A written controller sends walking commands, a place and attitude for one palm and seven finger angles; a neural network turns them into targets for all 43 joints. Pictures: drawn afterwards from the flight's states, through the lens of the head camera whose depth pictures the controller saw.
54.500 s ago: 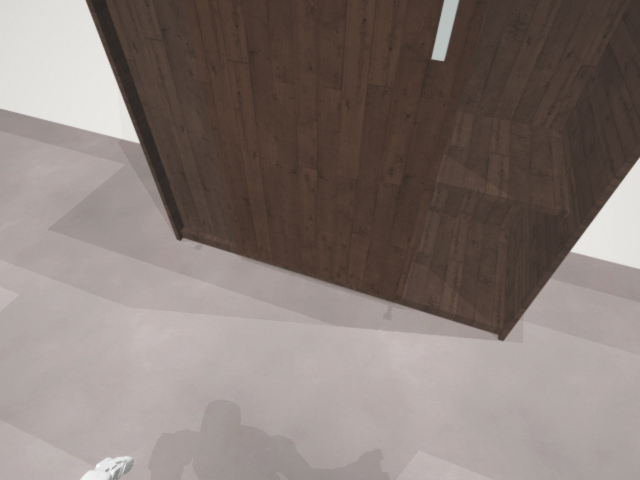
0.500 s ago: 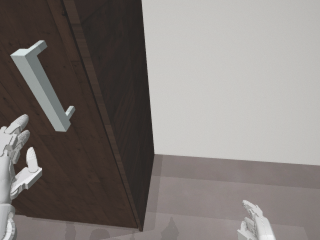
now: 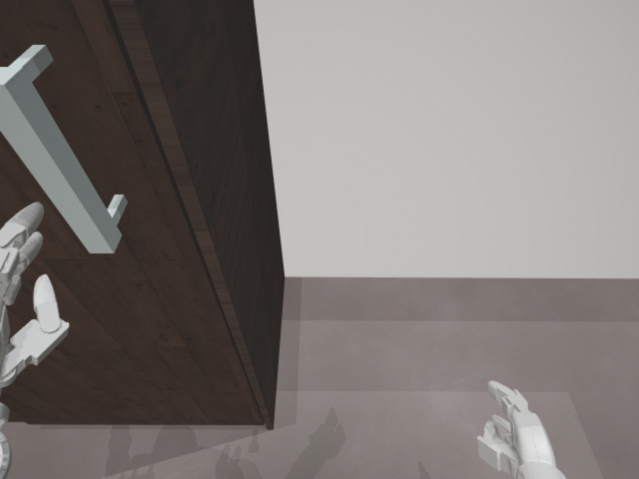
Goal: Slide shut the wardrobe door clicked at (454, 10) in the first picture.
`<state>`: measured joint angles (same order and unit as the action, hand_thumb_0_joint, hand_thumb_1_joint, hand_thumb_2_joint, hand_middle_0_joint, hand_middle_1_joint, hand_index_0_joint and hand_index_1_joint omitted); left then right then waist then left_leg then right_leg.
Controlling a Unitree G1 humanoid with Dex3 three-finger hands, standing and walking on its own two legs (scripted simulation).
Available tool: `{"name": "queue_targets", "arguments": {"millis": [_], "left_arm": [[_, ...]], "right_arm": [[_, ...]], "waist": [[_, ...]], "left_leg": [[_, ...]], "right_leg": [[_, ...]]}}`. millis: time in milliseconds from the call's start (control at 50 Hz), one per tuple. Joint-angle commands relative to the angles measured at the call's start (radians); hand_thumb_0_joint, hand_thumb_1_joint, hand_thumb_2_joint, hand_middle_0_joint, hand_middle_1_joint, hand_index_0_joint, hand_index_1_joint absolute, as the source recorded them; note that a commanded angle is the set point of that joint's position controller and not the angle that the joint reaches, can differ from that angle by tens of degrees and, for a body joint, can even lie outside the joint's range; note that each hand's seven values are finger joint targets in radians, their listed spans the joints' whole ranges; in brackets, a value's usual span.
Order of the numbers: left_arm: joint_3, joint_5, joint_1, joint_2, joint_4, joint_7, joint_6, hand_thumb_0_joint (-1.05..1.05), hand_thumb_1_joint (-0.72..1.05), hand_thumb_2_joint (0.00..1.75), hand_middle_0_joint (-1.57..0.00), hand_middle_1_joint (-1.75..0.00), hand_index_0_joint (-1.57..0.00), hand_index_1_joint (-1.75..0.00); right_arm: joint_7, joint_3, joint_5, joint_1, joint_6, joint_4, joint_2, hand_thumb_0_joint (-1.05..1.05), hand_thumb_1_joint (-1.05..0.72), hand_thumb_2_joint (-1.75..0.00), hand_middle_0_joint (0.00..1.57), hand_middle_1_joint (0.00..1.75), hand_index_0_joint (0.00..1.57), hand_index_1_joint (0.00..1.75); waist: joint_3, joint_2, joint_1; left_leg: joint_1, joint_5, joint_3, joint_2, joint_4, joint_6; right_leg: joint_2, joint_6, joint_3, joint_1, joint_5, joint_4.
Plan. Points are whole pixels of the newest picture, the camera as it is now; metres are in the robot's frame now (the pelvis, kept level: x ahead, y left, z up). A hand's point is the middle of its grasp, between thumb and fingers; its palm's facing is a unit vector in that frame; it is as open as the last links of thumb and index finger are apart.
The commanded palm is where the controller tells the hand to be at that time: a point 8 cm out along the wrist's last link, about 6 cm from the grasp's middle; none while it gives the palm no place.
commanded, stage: step back with the hand held close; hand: left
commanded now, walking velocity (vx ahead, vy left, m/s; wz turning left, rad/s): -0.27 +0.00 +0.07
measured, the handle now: (73, 160) +0.32 +0.26 +0.26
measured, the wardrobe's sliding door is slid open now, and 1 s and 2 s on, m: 0.00 0.00 0.00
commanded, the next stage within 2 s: stop stepping back and stand still in 0.66 s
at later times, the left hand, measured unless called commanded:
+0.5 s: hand out of the picture +0.06 +0.34 +0.16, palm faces +0.52 -0.76 -0.38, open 7.4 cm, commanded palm +0.01 +0.37 +0.18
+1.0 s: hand out of the picture -0.08 +0.44 +0.16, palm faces +0.56 -0.80 -0.23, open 7.4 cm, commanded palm -0.17 +0.45 +0.18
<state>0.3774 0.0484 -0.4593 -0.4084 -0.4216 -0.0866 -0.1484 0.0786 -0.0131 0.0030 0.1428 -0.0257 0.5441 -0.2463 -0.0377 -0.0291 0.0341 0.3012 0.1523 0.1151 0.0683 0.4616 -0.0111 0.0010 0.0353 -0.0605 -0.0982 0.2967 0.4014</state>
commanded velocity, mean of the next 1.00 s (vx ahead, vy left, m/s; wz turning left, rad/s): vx -0.13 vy -0.05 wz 0.01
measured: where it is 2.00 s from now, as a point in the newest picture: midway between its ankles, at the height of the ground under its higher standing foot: outside the picture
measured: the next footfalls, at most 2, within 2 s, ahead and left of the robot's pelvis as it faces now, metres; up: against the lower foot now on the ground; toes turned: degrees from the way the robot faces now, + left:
right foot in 0.74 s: -0.22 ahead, -0.03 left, +0.00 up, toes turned +2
left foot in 0.92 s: -0.21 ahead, +0.26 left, +0.01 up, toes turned +2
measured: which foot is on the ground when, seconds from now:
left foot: down 0.00-0.70, up 0.72-0.90, down 0.92-1.00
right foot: down 0.00-0.48, up 0.50-0.72, down 0.74-0.92, up 0.94-1.00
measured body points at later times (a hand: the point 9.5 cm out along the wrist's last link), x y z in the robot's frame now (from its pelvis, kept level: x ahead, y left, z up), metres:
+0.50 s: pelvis -0.11 +0.06 -0.02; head -0.12 +0.08 +0.43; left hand +0.03 +0.38 +0.18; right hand +0.06 -0.17 -0.10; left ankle +0.04 +0.12 -0.73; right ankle -0.05 -0.14 -0.74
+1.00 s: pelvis -0.30 +0.15 -0.01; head -0.30 +0.19 +0.44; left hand -0.12 +0.48 +0.17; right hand -0.10 -0.06 -0.07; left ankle -0.25 +0.26 -0.74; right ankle -0.27 +0.00 -0.70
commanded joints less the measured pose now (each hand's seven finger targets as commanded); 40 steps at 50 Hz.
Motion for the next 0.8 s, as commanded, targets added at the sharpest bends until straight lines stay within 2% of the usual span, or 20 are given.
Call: {"name": "queue_targets", "arguments": {"millis": [0,100,220,280,340,380,400,440,460,480,500,540,640,660,680,700,720,740,760,780], "left_arm": [[0.182,0.019,-0.044,-0.225,-0.265,-0.036,-0.061,0.00,0.90,0.90,-0.20,-0.30,-0.20,-0.30],[0.196,0.024,-0.081,-0.220,-0.307,-0.049,-0.079,0.00,0.90,0.90,-0.20,-0.30,-0.20,-0.30],[0.211,0.012,-0.073,-0.190,-0.261,-0.059,-0.112,0.00,0.90,0.90,-0.20,-0.30,-0.20,-0.30],[0.203,0.013,-0.047,-0.199,-0.274,-0.064,-0.124,0.00,0.90,0.90,-0.20,-0.30,-0.20,-0.30],[0.154,0.008,-0.028,-0.188,-0.267,-0.077,-0.133,0.00,0.90,0.90,-0.20,-0.30,-0.20,-0.30],[0.147,-0.006,0.060,-0.204,-0.300,-0.089,-0.136,0.00,0.90,0.90,-0.20,-0.30,-0.20,-0.30],[0.134,-0.012,0.093,-0.197,-0.290,-0.095,-0.132,0.00,0.90,0.90,-0.20,-0.30,-0.20,-0.30],[0.120,-0.008,0.177,-0.186,-0.281,-0.092,-0.130,0.00,0.90,0.90,-0.20,-0.30,-0.20,-0.30],[0.124,-0.010,0.191,-0.175,-0.271,-0.094,-0.134,0.00,0.90,0.90,-0.20,-0.30,-0.20,-0.30],[0.153,-0.024,0.207,-0.203,-0.261,-0.102,-0.136,0.00,0.90,0.90,-0.20,-0.30,-0.20,-0.30],[0.180,-0.029,0.216,-0.208,-0.253,-0.104,-0.138,0.00,0.90,0.90,-0.20,-0.30,-0.20,-0.30],[0.188,-0.018,0.193,-0.223,-0.254,-0.086,-0.160,0.00,0.90,0.90,-0.20,-0.30,-0.20,-0.30],[0.190,0.036,-0.054,-0.218,-0.343,-0.069,-0.154,0.00,0.90,0.90,-0.20,-0.30,-0.20,-0.30],[0.199,0.042,-0.052,-0.237,-0.364,-0.071,-0.156,0.00,0.90,0.90,-0.20,-0.30,-0.20,-0.30],[0.220,0.039,-0.066,-0.259,-0.357,-0.081,-0.159,0.00,0.90,0.90,-0.20,-0.30,-0.20,-0.30],[0.180,0.023,-0.017,-0.257,-0.386,-0.077,-0.166,0.00,0.90,0.90,-0.20,-0.30,-0.20,-0.30],[0.176,0.024,0.071,-0.247,-0.364,-0.082,-0.151,0.00,0.90,0.90,-0.20,-0.30,-0.20,-0.30],[0.217,0.039,0.099,-0.261,-0.325,-0.083,-0.146,0.00,0.90,0.90,-0.20,-0.30,-0.20,-0.30],[0.114,0.028,0.163,-0.159,-0.197,-0.051,-0.122,0.00,0.90,0.90,-0.20,-0.30,-0.20,-0.30],[0.092,0.016,0.325,-0.193,-0.274,-0.028,-0.121,0.00,0.90,0.90,-0.20,-0.30,-0.20,-0.30]], "right_arm": [[0.011,-0.031,0.005,-0.077,0.036,-0.192,-0.091,0.00,-0.90,-0.90,0.20,0.30,0.20,0.30],[0.009,-0.034,0.004,-0.057,0.059,-0.198,-0.106,0.00,-0.90,-0.90,0.20,0.30,0.20,0.30],[0.012,-0.037,0.005,-0.039,0.113,-0.181,-0.120,0.00,-0.90,-0.90,0.20,0.30,0.20,0.30],[0.015,-0.043,0.003,-0.014,0.132,-0.163,-0.117,0.00,-0.90,-0.90,0.20,0.30,0.20,0.30],[0.013,-0.040,-0.002,0.018,0.151,-0.109,-0.089,0.00,-0.90,-0.90,0.20,0.30,0.20,0.30],[0.015,-0.041,-0.017,0.030,0.162,-0.071,-0.094,0.00,-0.90,-0.90,0.20,0.30,0.20,0.30],[0.018,-0.030,-0.020,0.029,0.169,-0.069,-0.083,0.00,-0.90,-0.90,0.20,0.30,0.20,0.30],[0.032,-0.027,-0.015,0.001,0.184,-0.077,-0.117,0.00,-0.90,-0.90,0.20,0.30,0.20,0.30],[0.039,-0.024,-0.011,-0.033,0.199,-0.089,-0.135,0.00,-0.90,-0.90,0.20,0.30,0.20,0.30],[0.045,-0.022,-0.015,-0.061,0.203,-0.097,-0.139,0.00,-0.90,-0.90,0.20,0.30,0.20,0.30],[0.037,-0.031,-0.016,-0.033,0.198,-0.081,-0.120,0.00,-0.90,-0.90,0.20,0.30,0.20,0.30],[0.006,-0.056,-0.016,-0.027,0.199,-0.068,-0.117,0.00,-0.90,-0.90,0.20,0.30,0.20,0.30],[-0.041,-0.039,-0.003,-0.049,0.191,-0.085,-0.054,0.00,-0.90,-0.90,0.20,0.30,0.20,0.30],[-0.045,-0.039,-0.003,-0.036,0.186,-0.078,-0.048,0.00,-0.90,-0.90,0.20,0.30,0.20,0.30],[-0.047,-0.047,0.012,-0.003,0.179,-0.055,-0.045,0.00,-0.90,-0.90,0.20,0.30,0.20,0.30],[-0.051,-0.051,0.015,-0.064,0.177,-0.052,-0.068,0.00,-0.90,-0.90,0.20,0.30,0.20,0.30],[-0.061,-0.049,-0.007,-0.061,0.168,-0.022,-0.062,0.00,-0.90,-0.90,0.20,0.30,0.20,0.30],[-0.065,-0.030,-0.020,-0.057,0.181,-0.031,-0.041,0.00,-0.90,-0.90,0.20,0.30,0.20,0.30],[-0.054,-0.014,-0.004,-0.039,0.182,-0.049,-0.038,0.00,-0.90,-0.90,0.20,0.30,0.20,0.30],[-0.038,-0.024,0.011,-0.098,0.183,-0.094,-0.065,0.00,-0.90,-0.90,0.20,0.30,0.20,0.30]], "waist": [[0.269,-0.022,0.006],[0.232,-0.131,-0.002],[0.113,-0.182,-0.008],[0.119,-0.083,-0.016],[0.107,0.142,-0.035],[0.121,0.174,-0.051],[0.109,0.172,-0.058],[0.062,-0.032,-0.054],[0.068,-0.256,-0.035],[0.097,-0.376,-0.019],[0.126,-0.317,-0.012],[0.173,-0.193,0.004],[0.265,-0.247,0.027],[0.267,-0.173,0.027],[0.238,0.072,0.015],[0.092,0.313,0.025],[0.010,0.192,-0.018],[0.061,0.160,-0.018],[0.003,0.244,-0.034],[-0.063,0.304,-0.043]], "left_leg": [[-0.295,-0.476,-0.040,0.038,0.024,-0.030],[-0.161,-0.202,-0.086,0.066,-0.056,-0.033],[0.196,0.484,-0.189,0.107,-0.222,-0.054],[0.102,0.468,-0.166,0.050,-0.136,-0.022],[-0.198,0.240,-0.104,-0.047,0.223,0.021],[-0.268,0.191,-0.123,-0.056,0.335,0.019],[-0.240,0.188,-0.134,-0.041,0.256,0.008],[-0.103,0.297,-0.280,0.043,-0.066,-0.024],[0.071,0.569,-0.455,0.172,-0.309,-0.053],[0.317,0.803,-0.569,0.264,-0.466,-0.079],[0.412,0.785,-0.505,0.266,-0.484,-0.066],[0.295,0.587,-0.344,0.191,-0.413,-0.019],[0.018,0.318,-0.076,0.097,-0.307,0.083],[-0.061,0.232,-0.001,0.046,-0.097,0.112],[-0.172,0.202,0.038,-0.043,0.356,0.137],[0.003,0.371,-0.149,-0.098,0.864,0.132],[0.216,0.399,-0.213,-0.129,1.069,0.110],[0.256,0.388,-0.268,-0.094,1.169,0.107],[0.264,0.326,-0.288,-0.037,0.981,0.071],[0.166,0.302,-0.288,0.015,0.755,0.046]], "right_leg": [[-0.020,-0.003,0.037,-0.112,-0.526,0.035],[0.008,-0.017,0.050,-0.104,-0.261,0.071],[0.045,-0.035,0.065,-0.022,0.012,0.140],[0.016,-0.070,0.004,-0.163,0.164,0.021],[-0.148,-0.158,-0.178,-0.541,0.304,-0.173],[-0.215,-0.179,-0.211,-0.604,0.160,-0.163],[-0.199,-0.143,-0.160,-0.564,0.083,-0.111],[-0.034,-0.047,-0.031,-0.478,0.154,0.094],[0.062,-0.007,0.056,-0.340,0.201,0.323],[0.117,-0.009,0.056,-0.097,0.204,0.595],[0.134,-0.020,0.057,0.002,0.190,0.748],[0.153,-0.046,0.103,-0.035,0.217,0.746],[0.126,-0.094,0.219,-0.070,0.282,0.273],[0.052,-0.124,0.169,-0.149,0.297,0.027],[-0.159,-0.184,-0.049,-0.380,0.244,-0.197],[-0.404,-0.293,-0.403,-0.556,0.135,-0.292],[-0.423,-0.321,-0.327,-0.545,0.062,-0.273],[-0.434,-0.327,-0.248,-0.510,-0.179,-0.177],[-0.316,-0.245,-0.235,-0.418,-0.183,-0.141],[-0.282,-0.204,-0.264,-0.460,-0.112,-0.117]]}}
